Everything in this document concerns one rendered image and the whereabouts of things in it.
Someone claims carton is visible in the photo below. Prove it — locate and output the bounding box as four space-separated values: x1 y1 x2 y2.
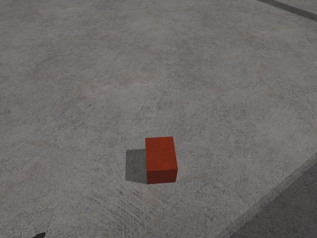
145 136 178 184

